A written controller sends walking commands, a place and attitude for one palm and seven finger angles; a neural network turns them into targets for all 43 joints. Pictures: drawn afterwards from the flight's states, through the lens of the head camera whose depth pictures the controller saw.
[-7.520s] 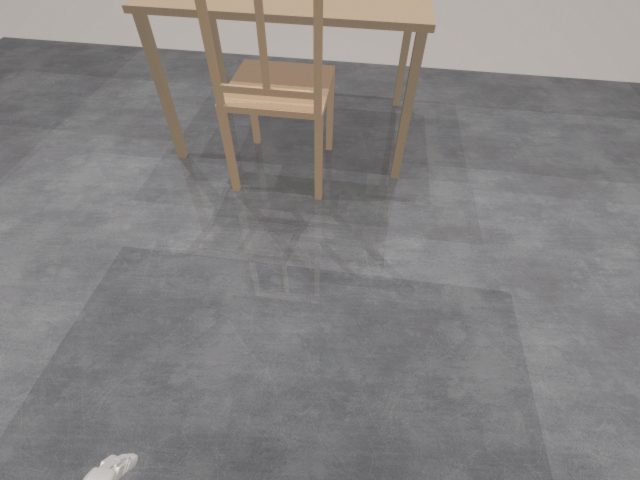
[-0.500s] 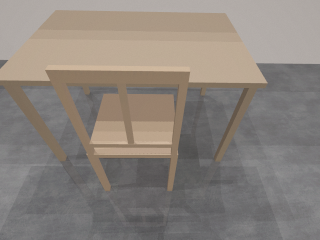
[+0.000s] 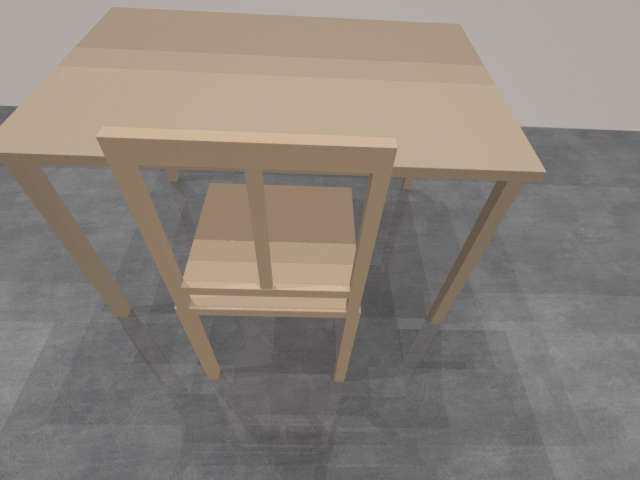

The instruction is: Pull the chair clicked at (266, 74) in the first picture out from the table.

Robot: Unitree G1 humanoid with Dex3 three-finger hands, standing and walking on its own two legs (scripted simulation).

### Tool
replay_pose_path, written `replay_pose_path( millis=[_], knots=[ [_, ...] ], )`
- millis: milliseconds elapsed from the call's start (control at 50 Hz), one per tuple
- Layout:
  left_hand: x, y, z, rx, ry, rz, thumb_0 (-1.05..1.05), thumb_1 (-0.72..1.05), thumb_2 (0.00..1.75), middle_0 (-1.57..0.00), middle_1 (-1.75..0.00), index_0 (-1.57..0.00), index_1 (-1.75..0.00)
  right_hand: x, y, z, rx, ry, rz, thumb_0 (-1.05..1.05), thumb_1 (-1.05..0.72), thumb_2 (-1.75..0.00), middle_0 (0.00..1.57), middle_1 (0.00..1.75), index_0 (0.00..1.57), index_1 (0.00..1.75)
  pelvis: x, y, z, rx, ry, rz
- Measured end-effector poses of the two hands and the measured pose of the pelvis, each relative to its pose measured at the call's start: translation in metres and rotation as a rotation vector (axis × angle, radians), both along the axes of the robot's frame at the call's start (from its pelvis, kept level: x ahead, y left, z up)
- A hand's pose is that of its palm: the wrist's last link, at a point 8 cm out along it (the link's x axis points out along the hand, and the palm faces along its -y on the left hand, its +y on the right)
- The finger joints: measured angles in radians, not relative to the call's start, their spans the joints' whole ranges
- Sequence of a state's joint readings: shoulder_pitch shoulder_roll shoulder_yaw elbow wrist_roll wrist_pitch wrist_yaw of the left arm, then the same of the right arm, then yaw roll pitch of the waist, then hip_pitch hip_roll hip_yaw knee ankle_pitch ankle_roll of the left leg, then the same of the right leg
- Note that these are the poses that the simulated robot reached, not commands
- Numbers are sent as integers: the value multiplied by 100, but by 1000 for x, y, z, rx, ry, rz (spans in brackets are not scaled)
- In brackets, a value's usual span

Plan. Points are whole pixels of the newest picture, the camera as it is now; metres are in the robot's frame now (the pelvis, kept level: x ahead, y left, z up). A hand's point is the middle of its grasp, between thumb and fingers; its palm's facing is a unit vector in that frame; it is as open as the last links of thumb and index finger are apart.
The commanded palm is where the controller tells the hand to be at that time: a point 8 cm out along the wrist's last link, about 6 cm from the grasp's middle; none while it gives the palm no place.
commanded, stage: look again from close up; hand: left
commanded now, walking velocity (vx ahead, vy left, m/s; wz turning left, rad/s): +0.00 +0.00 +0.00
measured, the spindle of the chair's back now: (261, 235) +0.53 +0.14 -0.07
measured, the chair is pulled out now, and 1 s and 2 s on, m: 0.00 0.00 0.00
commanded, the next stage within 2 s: shuffle to correct the standing spot in 0.26 s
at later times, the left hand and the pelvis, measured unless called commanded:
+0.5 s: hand out of the picture -0.03 +0.16 -0.18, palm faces +0.01 -0.99 -0.14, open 7.4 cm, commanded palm none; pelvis +0.00 +0.00 +0.00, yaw +0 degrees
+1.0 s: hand out of the picture +0.00 +0.09 -0.20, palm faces +0.07 -0.99 -0.09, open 7.4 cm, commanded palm none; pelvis +0.08 -0.04 -0.02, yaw +1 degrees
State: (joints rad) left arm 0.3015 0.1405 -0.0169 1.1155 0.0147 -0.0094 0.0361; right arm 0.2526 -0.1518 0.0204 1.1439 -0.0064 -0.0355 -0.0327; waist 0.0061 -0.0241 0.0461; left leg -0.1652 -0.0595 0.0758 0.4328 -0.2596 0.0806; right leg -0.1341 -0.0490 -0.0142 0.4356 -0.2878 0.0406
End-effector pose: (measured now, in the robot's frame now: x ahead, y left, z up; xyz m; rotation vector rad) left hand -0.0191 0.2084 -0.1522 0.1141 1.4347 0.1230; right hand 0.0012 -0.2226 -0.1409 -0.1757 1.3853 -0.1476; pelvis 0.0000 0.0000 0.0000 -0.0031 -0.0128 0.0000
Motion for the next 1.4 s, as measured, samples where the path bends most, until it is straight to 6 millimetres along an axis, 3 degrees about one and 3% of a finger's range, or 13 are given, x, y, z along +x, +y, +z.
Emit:
replay_pose_path(
  millis=[460,580,700,800,940,1000,1160,1280,1400],
  knots=[
    [-8,2,0,-6,18,1,0,91,90,-20,-30,-19,-30,-16,13,-1,22,31,-22,1,-92,-90,20,30,20,30,0,4,1,5,-3,-2],
    [-8,-5,-2,-10,58,-13,0,91,90,-20,-30,-19,-30,-22,9,-5,33,56,-59,0,-91,-90,20,30,20,30,10,-5,-2,20,12,-16],
    [6,-22,1,2,67,-2,0,91,90,-20,-30,-19,-30,-21,-6,-10,46,101,-81,0,-91,-90,20,30,20,30,29,-23,-5,15,32,-9],
    [16,-39,-3,9,43,51,0,91,90,-20,-30,-19,-30,0,-21,-15,46,122,-44,0,-91,-90,20,30,20,30,46,-38,-11,-2,38,29],
    [5,-60,-18,-51,127,102,0,91,90,-20,-30,-19,-30,80,-41,-13,-30,15,24,2,-93,-90,20,30,20,30,73,-39,-19,-10,18,35],
    [13,-63,-21,-70,174,80,0,91,90,-20,-30,-19,-30,102,-48,-7,-59,-70,8,2,-94,-90,20,30,20,30,84,-40,-19,5,2,12],
    [93,-60,-3,2,-4,77,1,92,90,-20,-30,-19,-30,119,-51,-4,-10,-13,49,1,-94,-90,20,30,20,30,99,-55,-3,3,-5,49],
    [114,-57,3,84,-36,45,2,93,90,-20,-30,-19,-30,127,-76,-20,29,-5,5,2,-94,-90,20,30,20,30,104,-77,-11,17,-1,43],
    [125,-58,10,99,-84,38,1,92,90,-20,-30,-20,-30,132,-87,-16,18,-9,14,1,-93,-90,20,30,20,30,94,-81,-6,26,12,50]
  ],
)
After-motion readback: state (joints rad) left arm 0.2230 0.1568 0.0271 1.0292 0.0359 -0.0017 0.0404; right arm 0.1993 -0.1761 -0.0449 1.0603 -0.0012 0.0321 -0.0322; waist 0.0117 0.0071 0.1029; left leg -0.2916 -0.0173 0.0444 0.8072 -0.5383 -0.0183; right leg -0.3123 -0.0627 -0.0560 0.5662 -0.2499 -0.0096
